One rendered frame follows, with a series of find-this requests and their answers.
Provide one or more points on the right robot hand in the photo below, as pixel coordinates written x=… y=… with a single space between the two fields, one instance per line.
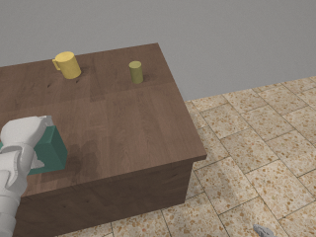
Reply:
x=263 y=231

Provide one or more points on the sponge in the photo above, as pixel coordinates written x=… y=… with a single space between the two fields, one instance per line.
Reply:
x=50 y=150

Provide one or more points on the table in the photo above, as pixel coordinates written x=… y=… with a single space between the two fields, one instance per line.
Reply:
x=130 y=147

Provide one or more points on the left robot forearm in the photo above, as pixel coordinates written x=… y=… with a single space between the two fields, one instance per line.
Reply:
x=15 y=164

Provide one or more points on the left robot hand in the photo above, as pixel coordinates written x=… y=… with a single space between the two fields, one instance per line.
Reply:
x=26 y=130

